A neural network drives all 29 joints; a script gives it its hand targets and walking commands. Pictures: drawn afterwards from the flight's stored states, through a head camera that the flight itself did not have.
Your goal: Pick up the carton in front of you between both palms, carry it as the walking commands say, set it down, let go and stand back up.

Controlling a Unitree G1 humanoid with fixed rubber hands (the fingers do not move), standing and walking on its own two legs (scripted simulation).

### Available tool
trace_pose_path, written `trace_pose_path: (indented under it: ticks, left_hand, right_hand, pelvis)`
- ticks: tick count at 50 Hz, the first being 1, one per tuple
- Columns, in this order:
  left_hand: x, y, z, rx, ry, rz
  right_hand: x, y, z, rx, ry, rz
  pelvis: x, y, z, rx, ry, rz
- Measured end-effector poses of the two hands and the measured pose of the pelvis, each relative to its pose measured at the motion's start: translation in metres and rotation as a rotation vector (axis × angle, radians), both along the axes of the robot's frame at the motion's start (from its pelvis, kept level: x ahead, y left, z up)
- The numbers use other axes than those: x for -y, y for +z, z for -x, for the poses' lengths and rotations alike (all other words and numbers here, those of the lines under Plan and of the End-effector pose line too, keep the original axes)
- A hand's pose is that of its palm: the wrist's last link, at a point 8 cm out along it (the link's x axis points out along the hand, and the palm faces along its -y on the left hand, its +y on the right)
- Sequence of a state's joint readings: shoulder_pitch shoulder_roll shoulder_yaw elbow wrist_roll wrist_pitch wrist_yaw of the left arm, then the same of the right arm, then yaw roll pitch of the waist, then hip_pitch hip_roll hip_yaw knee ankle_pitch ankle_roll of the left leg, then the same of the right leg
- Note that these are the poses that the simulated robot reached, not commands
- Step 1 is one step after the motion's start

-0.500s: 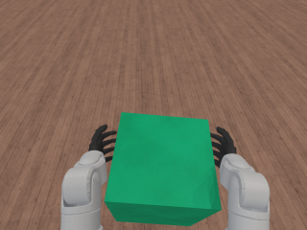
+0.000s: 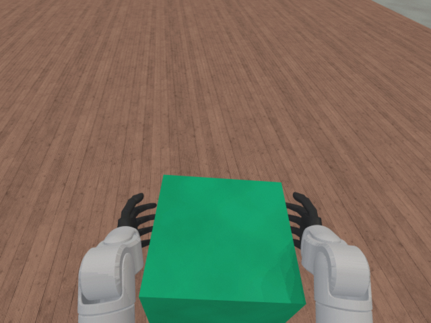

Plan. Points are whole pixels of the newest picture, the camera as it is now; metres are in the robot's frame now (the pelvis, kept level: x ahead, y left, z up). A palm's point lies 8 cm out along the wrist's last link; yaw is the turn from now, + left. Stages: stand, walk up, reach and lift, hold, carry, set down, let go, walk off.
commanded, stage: carry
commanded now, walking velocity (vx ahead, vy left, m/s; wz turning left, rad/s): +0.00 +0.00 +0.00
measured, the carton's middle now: (216, 263) +0.24 +0.01 +0.00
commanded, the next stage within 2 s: none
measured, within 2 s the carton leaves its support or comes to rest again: neither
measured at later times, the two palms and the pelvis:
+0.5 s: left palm (152, 140) +0.46 +0.14 +0.11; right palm (290, 142) +0.47 -0.16 +0.11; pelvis +0.22 -0.02 +0.01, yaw +3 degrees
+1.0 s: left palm (145, 151) +0.45 +0.16 +0.09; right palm (280, 148) +0.47 -0.14 +0.09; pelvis +0.21 -0.01 +0.00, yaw +4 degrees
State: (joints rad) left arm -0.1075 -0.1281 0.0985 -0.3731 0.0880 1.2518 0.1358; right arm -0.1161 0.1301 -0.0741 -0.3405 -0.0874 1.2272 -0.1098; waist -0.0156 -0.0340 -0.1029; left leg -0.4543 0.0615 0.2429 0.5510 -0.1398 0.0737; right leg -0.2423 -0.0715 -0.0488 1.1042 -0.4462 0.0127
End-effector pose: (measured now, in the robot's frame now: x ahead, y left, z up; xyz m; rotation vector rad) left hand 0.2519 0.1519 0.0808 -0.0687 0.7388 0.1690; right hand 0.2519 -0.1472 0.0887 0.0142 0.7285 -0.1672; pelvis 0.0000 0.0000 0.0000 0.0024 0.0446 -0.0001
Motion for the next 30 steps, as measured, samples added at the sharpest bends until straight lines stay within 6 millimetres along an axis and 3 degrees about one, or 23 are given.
trace_pose_path:
  ticks: [5, 9, 18, 24, 30]
  left_hand:
    - [-0.001, 0.004, -0.049, -0.029, -0.036, -0.001]
    - [-0.002, 0.013, -0.083, 0.01, -0.023, -0.006]
    - [0.01, 0.04, -0.163, 0.142, 0.028, -0.064]
    - [0.012, 0.035, -0.204, 0.078, 0.037, -0.062]
    - [0.006, 0.023, -0.216, 0.057, 0.064, -0.039]
  right_hand:
    - [-0.001, 0.005, -0.04, -0.03, -0.029, 0.008]
    - [-0.002, 0.015, -0.078, 0.007, -0.014, 0.008]
    - [0.01, 0.027, -0.175, 0.14, 0.036, -0.052]
    - [0.012, 0.019, -0.215, 0.075, 0.039, -0.058]
    - [0.005, 0.014, -0.236, 0.053, 0.065, -0.039]
  pelvis:
    - [-0.007, 0.021, -0.046, -0.015, 0.0, 0.025]
    - [-0.005, 0.026, -0.086, -0.016, 0.01, 0.031]
    - [0.015, 0.008, -0.179, 0.01, 0.034, 0.009]
    - [0.02, 0.009, -0.213, -0.015, 0.058, 0.022]
    - [0.021, 0.008, -0.225, -0.028, 0.068, 0.017]
